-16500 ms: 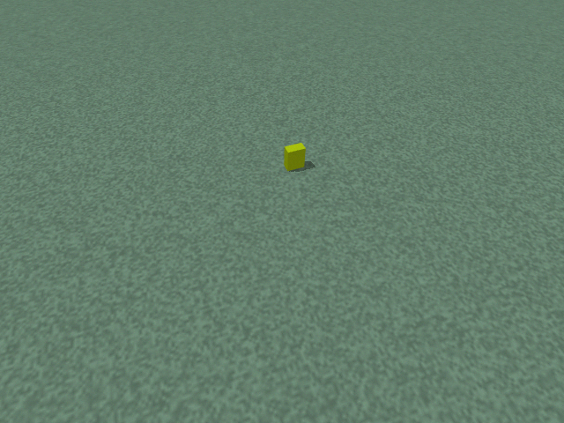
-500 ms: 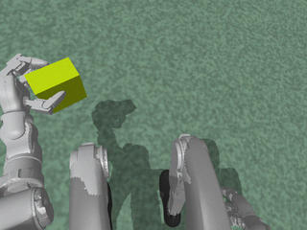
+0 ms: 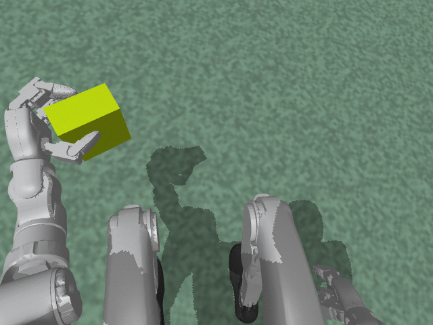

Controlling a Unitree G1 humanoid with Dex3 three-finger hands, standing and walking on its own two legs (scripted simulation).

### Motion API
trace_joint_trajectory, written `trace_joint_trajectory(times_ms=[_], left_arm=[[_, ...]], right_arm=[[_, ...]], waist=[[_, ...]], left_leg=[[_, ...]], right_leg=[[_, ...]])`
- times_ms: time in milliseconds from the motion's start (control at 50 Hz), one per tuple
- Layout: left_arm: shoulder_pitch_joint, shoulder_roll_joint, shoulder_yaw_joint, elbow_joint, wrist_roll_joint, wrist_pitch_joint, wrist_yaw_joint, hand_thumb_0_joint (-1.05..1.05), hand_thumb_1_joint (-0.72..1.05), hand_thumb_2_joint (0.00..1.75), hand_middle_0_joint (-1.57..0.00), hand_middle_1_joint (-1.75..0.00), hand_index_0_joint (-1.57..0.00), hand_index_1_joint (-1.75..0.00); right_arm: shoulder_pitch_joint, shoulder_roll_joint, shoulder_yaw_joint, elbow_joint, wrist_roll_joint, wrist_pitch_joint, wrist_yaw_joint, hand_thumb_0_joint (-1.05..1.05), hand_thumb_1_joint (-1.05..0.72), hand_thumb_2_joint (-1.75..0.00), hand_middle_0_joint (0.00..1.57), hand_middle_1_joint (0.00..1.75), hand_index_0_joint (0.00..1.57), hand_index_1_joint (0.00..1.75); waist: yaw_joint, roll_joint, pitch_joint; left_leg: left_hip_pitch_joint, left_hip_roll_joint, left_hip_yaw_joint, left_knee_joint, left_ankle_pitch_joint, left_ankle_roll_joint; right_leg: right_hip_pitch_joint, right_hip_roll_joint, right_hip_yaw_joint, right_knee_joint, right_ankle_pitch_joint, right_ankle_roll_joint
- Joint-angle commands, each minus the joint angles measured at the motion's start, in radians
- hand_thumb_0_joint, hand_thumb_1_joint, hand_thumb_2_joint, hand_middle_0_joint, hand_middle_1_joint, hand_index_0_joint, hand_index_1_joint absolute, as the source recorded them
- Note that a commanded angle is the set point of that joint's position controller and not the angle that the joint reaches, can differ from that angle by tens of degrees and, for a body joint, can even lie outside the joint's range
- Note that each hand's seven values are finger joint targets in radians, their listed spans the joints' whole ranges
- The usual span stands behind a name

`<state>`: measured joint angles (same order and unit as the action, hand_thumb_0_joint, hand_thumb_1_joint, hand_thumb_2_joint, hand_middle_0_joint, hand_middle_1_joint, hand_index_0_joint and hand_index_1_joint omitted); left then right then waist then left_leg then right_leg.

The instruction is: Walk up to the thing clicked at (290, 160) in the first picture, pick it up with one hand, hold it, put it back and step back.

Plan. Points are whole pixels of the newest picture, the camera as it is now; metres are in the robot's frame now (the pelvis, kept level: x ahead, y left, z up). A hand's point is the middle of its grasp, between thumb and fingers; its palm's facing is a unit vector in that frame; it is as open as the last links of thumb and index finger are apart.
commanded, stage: lift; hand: left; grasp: from the side
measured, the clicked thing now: (93, 125) +0.47 +0.20 -0.06
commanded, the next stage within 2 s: hold in 1.86 s
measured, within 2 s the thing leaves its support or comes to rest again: neither
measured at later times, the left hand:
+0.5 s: hand (21, 102) +0.41 +0.22 +0.12, palm faces +0.16 -0.99 -0.05, open 9.5 cm
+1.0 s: hand out of the picture +0.40 +0.22 +0.28, palm faces +0.17 -0.98 -0.02, open 9.5 cm
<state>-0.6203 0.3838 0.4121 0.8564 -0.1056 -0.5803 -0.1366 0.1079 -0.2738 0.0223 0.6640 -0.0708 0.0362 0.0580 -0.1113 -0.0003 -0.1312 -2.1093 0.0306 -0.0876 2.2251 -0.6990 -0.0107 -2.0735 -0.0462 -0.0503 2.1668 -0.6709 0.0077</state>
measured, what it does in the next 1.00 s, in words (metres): rises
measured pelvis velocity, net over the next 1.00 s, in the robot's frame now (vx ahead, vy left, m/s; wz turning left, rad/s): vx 0.05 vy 0.01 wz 0.04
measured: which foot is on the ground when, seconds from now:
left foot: down 0.00-1.00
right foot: down 0.00-1.00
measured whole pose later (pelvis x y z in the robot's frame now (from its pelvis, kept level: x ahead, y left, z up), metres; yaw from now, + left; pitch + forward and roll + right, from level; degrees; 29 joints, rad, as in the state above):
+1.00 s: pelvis +0.05 +0.01 +0.25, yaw +2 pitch +20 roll -4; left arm -0.16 0.25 0.18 0.33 -0.17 -0.26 -0.03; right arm 0.20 -0.23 0.00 0.61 0.03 -0.06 -0.04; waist -0.04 0.01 -0.15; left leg -1.15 0.05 -0.04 1.39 -0.59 0.00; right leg -1.12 -0.03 -0.06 1.31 -0.54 0.02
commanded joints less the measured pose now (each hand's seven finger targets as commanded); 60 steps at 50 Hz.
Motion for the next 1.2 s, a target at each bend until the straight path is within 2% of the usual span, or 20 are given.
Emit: trace_joint_trajectory(times_ms=[0, 80, 180, 300, 320, 340, 360, 460, 500, 580, 660, 760, 820, 860, 880, 900, 940, 1020, 1060, 1180], left_arm=[[-0.280, 0.209, 0.045, -0.301, -0.048, -0.067, 0.000, 0.00, 0.06, 1.22, -1.33, -1.46, -1.36, -1.45], [-0.243, 0.163, -0.001, -0.375, -0.062, -0.030, -0.010, 0.00, 0.06, 1.21, -1.33, -1.45, -1.36, -1.44], [-0.181, 0.152, -0.011, -0.480, -0.074, 0.017, -0.007, 0.00, 0.11, 1.21, -1.30, -1.43, -1.34, -1.41], [-0.101, 0.141, -0.019, -0.618, -0.084, 0.080, 0.032, 0.00, 0.12, 1.21, -1.31, -1.44, -1.34, -1.42], [-0.080, 0.121, -0.050, -0.635, -0.079, 0.088, 0.034, 0.00, 0.11, 1.21, -1.29, -1.42, -1.32, -1.40], [-0.050, 0.128, -0.040, -0.635, -0.073, 0.102, 0.043, 0.00, 0.11, 1.21, -1.28, -1.42, -1.31, -1.40], [-0.052, 0.093, -0.086, -0.676, -0.075, 0.111, 0.042, 0.00, 0.13, 1.20, -1.28, -1.41, -1.32, -1.39], [0.040, 0.089, -0.077, -0.772, -0.090, 0.167, 0.077, 0.00, 0.18, 1.20, -1.28, -1.41, -1.31, -1.39], [0.069, 0.076, -0.098, -0.828, -0.092, 0.186, 0.092, 0.00, 0.19, 1.20, -1.28, -1.42, -1.32, -1.40], [0.146, 0.068, -0.091, -0.851, -0.103, 0.216, 0.120, 0.00, 0.15, 1.21, -1.27, -1.41, -1.31, -1.39], [0.153, 0.022, -0.138, -0.829, -0.099, 0.226, 0.128, 0.00, 0.15, 1.22, -1.26, -1.42, -1.30, -1.40], [0.166, -0.001, -0.189, -0.784, -0.081, 0.232, 0.108, 0.00, 0.17, 1.19, -1.26, -1.39, -1.29, -1.37], [0.184, 0.039, -0.149, -0.780, -0.080, 0.233, 0.105, 0.00, 0.16, 1.19, -1.28, -1.40, -1.31, -1.38], [0.169, 0.012, -0.171, -0.809, -0.086, 0.229, 0.104, 0.00, 0.17, 1.20, -1.30, -1.42, -1.33, -1.40], [0.184, 0.018, -0.153, -0.800, -0.088, 0.228, 0.110, 0.00, 0.16, 1.20, -1.30, -1.42, -1.33, -1.40], [0.197, -0.010, -0.181, -0.796, -0.091, 0.228, 0.109, 0.00, 0.17, 1.21, -1.30, -1.42, -1.33, -1.41], [0.216, 0.004, -0.159, -0.785, -0.091, 0.223, 0.113, 0.00, 0.14, 1.21, -1.31, -1.42, -1.34, -1.41], [0.201, -0.014, -0.184, -0.781, -0.088, 0.209, 0.115, 0.00, 0.13, 1.19, -1.30, -1.41, -1.33, -1.39], [0.180, 0.008, -0.164, -0.778, -0.085, 0.200, 0.114, 0.00, 0.13, 1.19, -1.29, -1.40, -1.32, -1.39], [0.183, -0.029, -0.210, -0.776, -0.080, 0.189, 0.104, 0.00, 0.20, 1.21, -1.31, -1.41, -1.34, -1.40]], right_arm=[[0.126, -0.198, -0.080, -0.077, 0.018, -0.022, -0.026, 0.00, -0.94, -0.91, 0.20, 0.30, 0.20, 0.30], [0.119, -0.191, -0.085, -0.087, 0.037, -0.030, -0.034, 0.00, -0.94, -0.90, 0.20, 0.30, 0.20, 0.30], [0.118, -0.186, -0.092, -0.104, 0.057, -0.037, -0.047, 0.00, -0.93, -0.90, 0.20, 0.30, 0.20, 0.30], [0.109, -0.164, -0.098, -0.137, 0.077, -0.049, -0.064, 0.00, -0.93, -0.90, 0.20, 0.30, 0.20, 0.30], [0.102, -0.155, -0.095, -0.135, 0.079, -0.049, -0.067, 0.00, -0.92, -0.90, 0.20, 0.30, 0.20, 0.30], [0.110, -0.161, -0.102, -0.141, 0.082, -0.051, -0.070, 0.00, -0.92, -0.90, 0.20, 0.30, 0.20, 0.30], [0.099, -0.157, -0.101, -0.145, 0.084, -0.053, -0.074, 0.00, -0.92, -0.90, 0.20, 0.30, 0.20, 0.30], [0.096, -0.147, -0.104, -0.165, 0.102, -0.065, -0.091, 0.00, -0.92, -0.90, 0.20, 0.30, 0.20, 0.30], [0.096, -0.141, -0.102, -0.172, 0.107, -0.070, -0.098, 0.00, -0.91, -0.90, 0.20, 0.30, 0.20, 0.30], [0.082, -0.128, -0.095, -0.172, 0.115, -0.085, -0.111, 0.00, -0.91, -0.90, 0.20, 0.30, 0.20, 0.30], [0.080, -0.115, -0.091, -0.167, 0.115, -0.102, -0.117, 0.00, -0.91, -0.90, 0.20, 0.30, 0.20, 0.30], [0.109, -0.114, -0.085, -0.146, 0.110, -0.117, -0.116, 0.00, -0.90, -0.89, 0.20, 0.30, 0.20, 0.30], [0.104, -0.116, -0.086, -0.149, 0.109, -0.121, -0.113, 0.00, -0.91, -0.89, 0.20, 0.30, 0.20, 0.30], [0.118, -0.107, -0.079, -0.150, 0.108, -0.124, -0.109, 0.00, -0.90, -0.89, 0.20, 0.30, 0.20, 0.30], [0.122, -0.106, -0.078, -0.148, 0.107, -0.124, -0.110, 0.00, -0.91, -0.89, 0.20, 0.30, 0.20, 0.30], [0.110, -0.106, -0.076, -0.151, 0.107, -0.128, -0.108, 0.00, -0.91, -0.89, 0.20, 0.30, 0.20, 0.30], [0.118, -0.103, -0.076, -0.151, 0.105, -0.131, -0.108, 0.00, -0.91, -0.90, 0.20, 0.30, 0.20, 0.30], [0.118, -0.092, -0.069, -0.150, 0.102, -0.134, -0.109, 0.00, -0.91, -0.90, 0.20, 0.30, 0.20, 0.30], [0.131, -0.097, -0.074, -0.144, 0.099, -0.134, -0.112, 0.00, -0.91, -0.90, 0.20, 0.30, 0.20, 0.30], [0.131, -0.094, -0.071, -0.145, 0.091, -0.137, -0.111, 0.00, -0.92, -0.90, 0.20, 0.30, 0.20, 0.30]], waist=[[0.022, 0.121, -0.719], [0.019, 0.139, -0.707], [0.035, 0.147, -0.692], [0.051, 0.113, -0.699], [0.049, 0.120, -0.672], [0.051, 0.110, -0.687], [0.050, 0.127, -0.685], [0.062, 0.109, -0.669], [0.064, 0.119, -0.661], [0.061, 0.076, -0.589], [0.039, 0.052, -0.482], [0.044, 0.104, -0.452], [0.071, 0.114, -0.420], [0.073, 0.128, -0.431], [0.081, 0.121, -0.436], [0.079, 0.127, -0.417], [0.078, 0.111, -0.399], [0.069, 0.081, -0.367], [0.063, 0.075, -0.382], [0.065, 0.083, -0.353]], left_leg=[[0.458, -0.033, 0.060, -0.316, 0.129, 0.040], [0.527, -0.029, 0.052, -0.358, 0.153, 0.037], [0.599, -0.025, 0.030, -0.431, 0.161, 0.033], [0.657, -0.021, 0.039, -0.512, 0.143, 0.039], [0.671, -0.019, 0.037, -0.530, 0.143, 0.038], [0.704, -0.018, 0.035, -0.546, 0.156, 0.038], [0.735, -0.018, 0.029, -0.568, 0.154, 0.034], [0.843, -0.014, 0.019, -0.664, 0.156, 0.032], [0.894, -0.015, 0.021, -0.705, 0.172, 0.029], [0.940, -0.016, 0.023, -0.769, 0.214, 0.032], [0.981, -0.014, 0.025, -0.843, 0.195, 0.032], [1.149, -0.006, 0.010, -0.937, 0.279, 0.018], [1.201, -0.005, 0.009, -1.003, 0.279, 0.015], [1.255, -0.004, 0.007, -1.039, 0.308, 0.010], [1.279, -0.002, 0.007, -1.048, 0.332, 0.009], [1.294, -0.003, 0.008, -1.063, 0.332, 0.007], [1.297, -0.003, 0.011, -1.088, 0.338, 0.009], [1.321, -0.008, 0.024, -1.127, 0.353, 0.014], [1.346, -0.008, 0.034, -1.136, 0.390, 0.016], [1.423, -0.006, 0.032, -1.219, 0.361, 0.010]], right_leg=[[0.460, 0.043, -0.012, -0.297, 0.150, -0.039], [0.453, 0.041, -0.015, -0.328, 0.172, -0.044], [0.475, 0.037, -0.013, -0.374, 0.181, -0.048], [0.605, 0.039, 0.006, -0.484, 0.167, -0.042], [0.612, 0.038, 0.007, -0.495, 0.169, -0.041], [0.631, 0.038, 0.009, -0.515, 0.182, -0.041], [0.631, 0.038, 0.008, -0.524, 0.181, -0.044], [0.739, 0.039, 0.010, -0.626, 0.187, -0.036], [0.781, 0.039, 0.013, -0.668, 0.202, -0.036], [0.886, 0.043, 0.015, -0.751, 0.246, -0.029], [0.942, 0.046, 0.019, -0.834, 0.234, -0.026], [0.988, 0.045, 0.004, -0.895, 0.303, -0.031], [1.040, 0.047, 0.001, -0.951, 0.297, -0.031], [1.080, 0.047, -0.003, -0.978, 0.318, -0.032], [1.099, 0.047, -0.004, -0.987, 0.337, -0.032], [1.100, 0.048, -0.007, -0.996, 0.336, -0.033], [1.141, 0.048, -0.006, -1.025, 0.346, -0.030], [1.213, 0.049, -0.004, -1.076, 0.368, -0.027], [1.248, 0.050, 0.000, -1.097, 0.405, -0.027], [1.294, 0.054, -0.007, -1.163, 0.379, -0.026]])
